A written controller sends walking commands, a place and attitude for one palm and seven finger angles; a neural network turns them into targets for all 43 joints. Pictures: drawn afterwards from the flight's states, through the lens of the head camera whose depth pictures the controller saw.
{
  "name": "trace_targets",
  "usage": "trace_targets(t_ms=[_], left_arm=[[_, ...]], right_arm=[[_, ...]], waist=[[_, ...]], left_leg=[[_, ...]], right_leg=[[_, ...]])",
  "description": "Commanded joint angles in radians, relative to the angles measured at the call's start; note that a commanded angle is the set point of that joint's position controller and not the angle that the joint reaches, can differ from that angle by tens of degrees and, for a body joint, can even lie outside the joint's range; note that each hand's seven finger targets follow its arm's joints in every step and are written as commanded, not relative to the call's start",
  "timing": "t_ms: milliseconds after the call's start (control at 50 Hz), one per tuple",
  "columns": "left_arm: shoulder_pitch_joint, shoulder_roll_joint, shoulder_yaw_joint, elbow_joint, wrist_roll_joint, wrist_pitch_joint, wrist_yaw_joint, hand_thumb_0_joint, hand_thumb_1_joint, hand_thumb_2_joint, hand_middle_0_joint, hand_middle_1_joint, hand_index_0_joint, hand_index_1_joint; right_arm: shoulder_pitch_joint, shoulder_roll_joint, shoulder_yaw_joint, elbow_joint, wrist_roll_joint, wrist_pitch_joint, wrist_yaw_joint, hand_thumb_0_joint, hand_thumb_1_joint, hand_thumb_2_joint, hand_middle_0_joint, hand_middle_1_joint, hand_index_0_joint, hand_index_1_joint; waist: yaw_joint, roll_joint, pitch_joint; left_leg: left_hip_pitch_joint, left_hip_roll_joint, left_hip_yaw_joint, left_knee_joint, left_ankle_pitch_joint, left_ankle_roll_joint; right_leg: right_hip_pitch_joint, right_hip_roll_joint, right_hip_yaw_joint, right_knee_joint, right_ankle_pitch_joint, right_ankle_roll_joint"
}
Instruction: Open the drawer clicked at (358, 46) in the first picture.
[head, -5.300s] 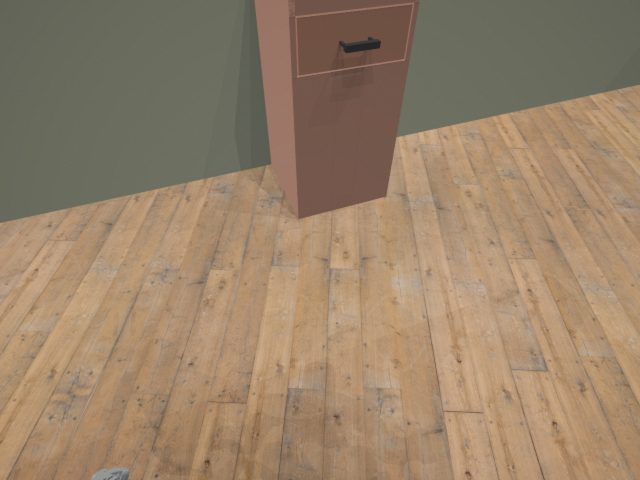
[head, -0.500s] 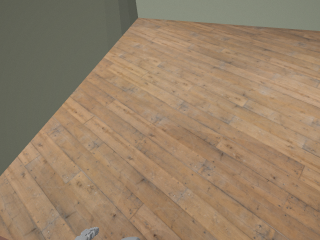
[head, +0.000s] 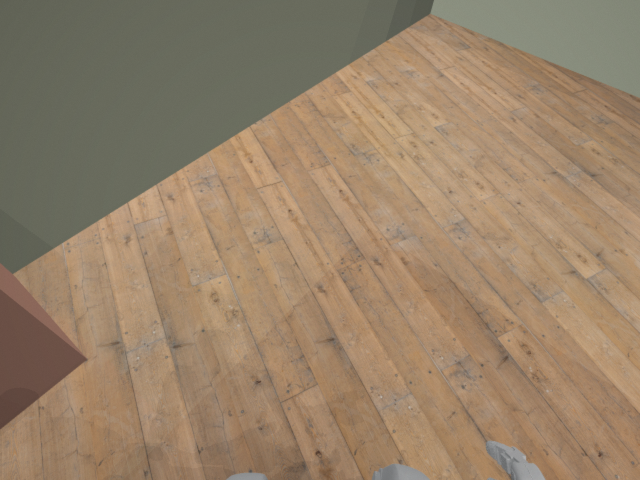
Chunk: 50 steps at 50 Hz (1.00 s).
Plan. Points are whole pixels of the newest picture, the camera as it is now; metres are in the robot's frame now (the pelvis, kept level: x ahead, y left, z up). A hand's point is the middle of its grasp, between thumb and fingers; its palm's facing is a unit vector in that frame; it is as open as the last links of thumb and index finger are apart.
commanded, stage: turn to face it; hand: left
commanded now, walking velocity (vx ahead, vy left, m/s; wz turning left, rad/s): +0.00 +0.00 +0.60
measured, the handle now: out of the picture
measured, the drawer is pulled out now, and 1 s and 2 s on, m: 0.00 0.00 0.00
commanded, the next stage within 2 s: take the last steps up to it in 1.38 s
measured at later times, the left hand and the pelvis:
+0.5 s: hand out of the picture +0.05 +0.16 -0.13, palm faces +0.27 -0.92 -0.29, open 7.4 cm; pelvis +0.00 -0.06 +0.01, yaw +18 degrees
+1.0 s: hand out of the picture -0.10 +0.20 -0.16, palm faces +0.59 -0.76 -0.27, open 7.4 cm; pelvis -0.03 -0.02 +0.01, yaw +35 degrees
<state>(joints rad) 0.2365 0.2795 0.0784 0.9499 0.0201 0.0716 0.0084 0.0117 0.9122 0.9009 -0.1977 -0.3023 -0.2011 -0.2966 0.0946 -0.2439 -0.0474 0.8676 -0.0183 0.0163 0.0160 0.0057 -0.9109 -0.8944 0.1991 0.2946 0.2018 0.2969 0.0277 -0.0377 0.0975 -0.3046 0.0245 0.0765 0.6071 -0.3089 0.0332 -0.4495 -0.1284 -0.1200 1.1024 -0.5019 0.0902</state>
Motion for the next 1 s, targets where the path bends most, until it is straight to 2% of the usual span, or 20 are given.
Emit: trace_targets(t_ms=[0, 160, 200, 240, 260, 280, 300, 320, 360, 400, 600, 660, 700, 720, 740, 760, 780, 820, 860, 980], left_arm=[[-0.021, 0.065, 0.018, -0.111, -0.005, -0.043, -0.001, 0.0, 0.9, 0.9, -0.2, -0.3, -0.2, -0.3], [-0.096, 0.04, 0.009, -0.167, -0.012, -0.045, 0.009, 0.0, 0.9, 0.9, -0.2, -0.3, -0.2, -0.3], [-0.06, 0.037, 0.008, -0.168, -0.017, -0.052, 0.012, 0.0, 0.9, 0.9, -0.2, -0.3, -0.2, -0.3], [0.015, 0.05, 0.012, -0.152, -0.018, -0.063, 0.016, 0.0, 0.9, 0.9, -0.2, -0.3, -0.2, -0.3], [0.052, 0.092, 0.021, -0.148, -0.011, -0.074, 0.021, 0.0, 0.9, 0.9, -0.2, -0.3, -0.2, -0.3], [0.065, 0.202, 0.04, -0.154, 0.008, -0.085, 0.031, 0.0, 0.9, 0.9, -0.2, -0.3, -0.2, -0.3], [0.047, 0.224, 0.03, -0.169, 0.003, -0.073, 0.029, 0.0, 0.9, 0.9, -0.2, -0.3, -0.2, -0.3], [0.0, 0.181, 0.032, -0.174, -0.001, -0.077, 0.033, 0.0, 0.9, 0.9, -0.2, -0.3, -0.2, -0.3], [-0.095, 0.11, 0.007, -0.191, -0.001, -0.077, 0.027, 0.0, 0.9, 0.9, -0.2, -0.3, -0.2, -0.3], [-0.097, 0.082, -0.001, -0.192, 0.0, -0.084, 0.027, 0.0, 0.9, 0.9, -0.2, -0.3, -0.2, -0.3], [0.047, 0.156, 0.021, -0.117, 0.012, -0.072, 0.025, 0.0, 0.9, 0.9, -0.2, -0.3, -0.2, -0.3], [0.034, 0.173, 0.032, -0.105, 0.011, -0.065, 0.022, 0.0, 0.9, 0.9, -0.2, -0.3, -0.2, -0.3], [0.025, 0.159, 0.035, -0.101, -0.001, -0.056, 0.016, 0.0, 0.9, 0.9, -0.2, -0.3, -0.2, -0.3], [0.038, 0.118, 0.031, -0.121, -0.008, -0.05, 0.01, 0.0, 0.9, 0.9, -0.2, -0.3, -0.2, -0.3], [-0.016, 0.05, 0.007, -0.174, -0.009, -0.048, 0.004, 0.0, 0.9, 0.9, -0.2, -0.3, -0.2, -0.3], [-0.089, 0.072, 0.004, -0.187, 0.001, -0.035, 0.012, 0.0, 0.9, 0.9, -0.2, -0.3, -0.2, -0.3], [-0.107, 0.052, 0.008, -0.174, -0.003, -0.036, 0.016, 0.0, 0.9, 0.9, -0.2, -0.3, -0.2, -0.3], [-0.08, 0.074, 0.017, -0.135, -0.005, -0.036, 0.005, 0.0, 0.9, 0.9, -0.2, -0.3, -0.2, -0.3], [-0.031, 0.075, 0.018, -0.113, -0.004, -0.034, 0.0, 0.0, 0.9, 0.9, -0.2, -0.3, -0.2, -0.3], [-0.078, 0.068, 0.012, -0.141, -0.006, -0.039, 0.007, 0.0, 0.9, 0.9, -0.2, -0.3, -0.2, -0.3]], right_arm=[[0.037, -0.195, -0.053, -0.044, 0.002, -0.012, -0.021, 0.0, -0.9, -0.9, 0.2, 0.3, 0.2, 0.3], [0.078, -0.203, -0.073, -0.027, -0.006, 0.004, -0.016, 0.0, -0.9, -0.9, 0.2, 0.3, 0.2, 0.3], [0.061, -0.203, -0.079, -0.034, -0.007, 0.007, -0.015, 0.0, -0.9, -0.9, 0.2, 0.3, 0.2, 0.3], [0.034, -0.192, -0.08, -0.043, 0.0, 0.011, -0.014, 0.0, -0.9, -0.9, 0.2, 0.3, 0.2, 0.3], [0.042, -0.154, -0.078, -0.05, 0.009, 0.01, -0.01, 0.0, -0.9, -0.9, 0.2, 0.3, 0.2, 0.3], [0.071, -0.073, -0.065, -0.071, 0.015, 0.011, -0.003, 0.0, -0.9, -0.9, 0.2, 0.3, 0.2, 0.3], [0.064, -0.096, -0.073, -0.081, 0.002, 0.015, -0.006, 0.0, -0.9, -0.9, 0.2, 0.3, 0.2, 0.3], [0.046, -0.108, -0.076, -0.066, -0.003, 0.029, -0.004, 0.0, -0.9, -0.9, 0.2, 0.3, 0.2, 0.3], [0.077, -0.103, -0.077, -0.019, -0.006, 0.039, 0.01, 0.0, -0.9, -0.9, 0.2, 0.3, 0.2, 0.3], [0.109, -0.082, -0.069, 0.002, -0.004, 0.042, 0.017, 0.0, -0.9, -0.9, 0.2, 0.3, 0.2, 0.3], [-0.032, -0.064, -0.039, -0.031, 0.008, 0.035, 0.019, 0.0, -0.9, -0.9, 0.2, 0.3, 0.2, 0.3], [0.008, -0.068, -0.034, -0.03, 0.011, 0.021, 0.014, 0.0, -0.9, -0.9, 0.2, 0.3, 0.2, 0.3], [0.087, -0.107, -0.043, -0.017, 0.006, 0.01, 0.013, 0.0, -0.9, -0.9, 0.2, 0.3, 0.2, 0.3], [0.142, -0.204, -0.067, -0.009, -0.001, -0.001, 0.009, 0.0, -0.9, -0.9, 0.2, 0.3, 0.2, 0.3], [0.204, -0.306, -0.091, -0.002, 0.001, 0.0, 0.003, 0.0, -0.9, -0.9, 0.2, 0.3, 0.2, 0.3], [0.25, -0.295, -0.088, 0.027, 0.004, 0.002, -0.007, 0.0, -0.9, -0.9, 0.2, 0.3, 0.2, 0.3], [0.216, -0.274, -0.083, 0.023, 0.001, 0.0, -0.02, 0.0, -0.9, -0.9, 0.2, 0.3, 0.2, 0.3], [0.08, -0.208, -0.059, -0.014, -0.002, 0.0, -0.024, 0.0, -0.9, -0.9, 0.2, 0.3, 0.2, 0.3], [0.033, -0.195, -0.053, -0.033, 0.0, -0.004, -0.021, 0.0, -0.9, -0.9, 0.2, 0.3, 0.2, 0.3], [0.099, -0.198, -0.06, -0.022, -0.002, 0.0, -0.02, 0.0, -0.9, -0.9, 0.2, 0.3, 0.2, 0.3]], waist=[[-0.034, 0.182, -0.151], [-0.06, 0.202, -0.142], [-0.044, 0.219, -0.17], [-0.003, 0.185, -0.185], [0.015, 0.07, -0.195], [0.017, -0.25, -0.194], [0.014, -0.227, -0.171], [0.003, -0.247, -0.135], [-0.051, -0.131, -0.057], [-0.061, -0.14, -0.058], [0.023, -0.162, -0.118], [0.009, -0.186, -0.156], [-0.04, -0.104, -0.186], [-0.074, 0.133, -0.228], [-0.111, 0.389, -0.216], [-0.135, 0.259, -0.208], [-0.114, 0.292, -0.198], [-0.059, 0.219, -0.107], [-0.031, 0.204, -0.099], [-0.065, 0.167, -0.129]], left_leg=[[0.173, 0.209, -0.216, -0.236, 0.587, 0.114], [0.135, 0.192, -0.362, -0.231, 0.447, 0.135], [0.119, 0.182, -0.396, -0.196, 0.488, 0.128], [0.031, 0.138, -0.388, -0.125, 0.436, 0.084], [-0.081, 0.077, -0.347, -0.03, 0.283, 0.028], [-0.293, -0.084, -0.15, 0.213, -0.124, -0.068], [-0.295, -0.072, -0.143, 0.428, -0.299, -0.074], [-0.282, -0.037, -0.175, 0.547, -0.264, -0.07], [-0.289, -0.005, -0.141, 0.666, -0.104, -0.089], [-0.285, 0.004, -0.106, 0.661, -0.038, -0.107], [-0.166, 0.013, 0.009, 0.247, -0.151, -0.109], [-0.065, 0.004, 0.043, 0.081, -0.118, -0.087], [0.131, 0.008, 0.043, -0.161, 0.089, -0.068], [0.324, 0.167, -0.178, -0.231, 0.31, 0.006], [0.38, 0.408, -0.461, -0.248, 0.712, 0.148], [0.329, 0.421, -0.447, -0.239, 0.674, 0.191], [0.293, 0.363, -0.418, -0.233, 0.609, 0.178], [0.163, 0.254, -0.302, -0.259, 0.48, 0.129], [0.12, 0.2, -0.252, -0.277, 0.418, 0.106], [0.194, 0.201, -0.351, -0.272, 0.403, 0.141]], right_leg=[[-0.086, 0.006, 0.086, 0.028, 0.102, 0.022], [0.019, 0.069, 0.094, -0.265, 0.056, 0.011], [0.1, 0.095, 0.087, -0.385, 0.074, 0.002], [0.26, 0.103, 0.073, -0.597, 0.229, -0.007], [0.397, 0.024, 0.139, -0.745, 0.304, -0.026], [0.513, -0.277, 0.434, -0.838, 0.413, -0.13], [0.369, -0.394, 0.446, -0.824, 0.464, -0.219], [0.275, -0.343, 0.42, -0.835, 0.415, -0.22], [0.224, -0.226, 0.238, -0.806, 0.407, -0.186], [0.253, -0.183, 0.126, -0.783, 0.509, -0.164], [0.396, -0.254, 0.043, -0.712, 0.683, -0.212], [0.389, -0.266, 0.01, -0.644, 0.707, -0.193], [0.286, -0.233, -0.061, -0.497, 0.613, -0.118], [0.076, -0.145, -0.1, -0.294, 0.372, -0.047], [-0.165, -0.026, -0.071, -0.092, -0.191, 0.016], [-0.172, -0.027, 0.042, 0.019, -0.165, 0.002], [-0.191, -0.026, 0.078, 0.06, -0.104, 0.004], [-0.143, -0.02, 0.099, 0.078, 0.05, 0.007], [-0.088, -0.005, 0.092, 0.039, 0.11, 0.011], [-0.072, 0.036, 0.103, -0.126, 0.08, 0.014]])
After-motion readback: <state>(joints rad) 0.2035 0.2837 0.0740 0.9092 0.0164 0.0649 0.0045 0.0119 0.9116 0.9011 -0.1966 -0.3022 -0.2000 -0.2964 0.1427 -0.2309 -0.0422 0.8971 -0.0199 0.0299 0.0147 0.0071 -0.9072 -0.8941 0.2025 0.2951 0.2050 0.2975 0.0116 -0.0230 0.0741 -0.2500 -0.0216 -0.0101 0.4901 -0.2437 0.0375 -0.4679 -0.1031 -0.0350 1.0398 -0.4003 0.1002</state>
